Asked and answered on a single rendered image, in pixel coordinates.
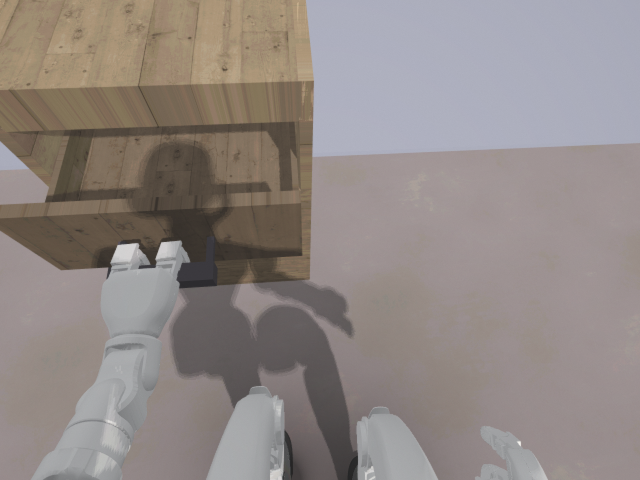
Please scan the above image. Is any handle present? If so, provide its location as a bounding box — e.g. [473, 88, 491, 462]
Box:
[106, 236, 218, 288]

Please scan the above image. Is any cabinet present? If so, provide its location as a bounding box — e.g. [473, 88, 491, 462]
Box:
[0, 0, 314, 285]

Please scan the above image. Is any robot left forearm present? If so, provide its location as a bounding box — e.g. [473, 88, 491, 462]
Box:
[31, 334, 162, 480]

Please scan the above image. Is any robot left hand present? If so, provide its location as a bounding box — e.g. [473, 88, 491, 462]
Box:
[101, 241, 190, 339]

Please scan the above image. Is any drawer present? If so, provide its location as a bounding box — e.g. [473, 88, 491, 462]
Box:
[0, 122, 302, 270]

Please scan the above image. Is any left robot shin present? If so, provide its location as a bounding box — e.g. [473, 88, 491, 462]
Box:
[234, 386, 284, 480]

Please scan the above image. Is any robot right hand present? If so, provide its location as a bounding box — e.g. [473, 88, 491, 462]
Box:
[475, 426, 548, 480]

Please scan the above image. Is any right robot thigh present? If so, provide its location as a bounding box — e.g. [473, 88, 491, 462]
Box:
[356, 414, 438, 480]

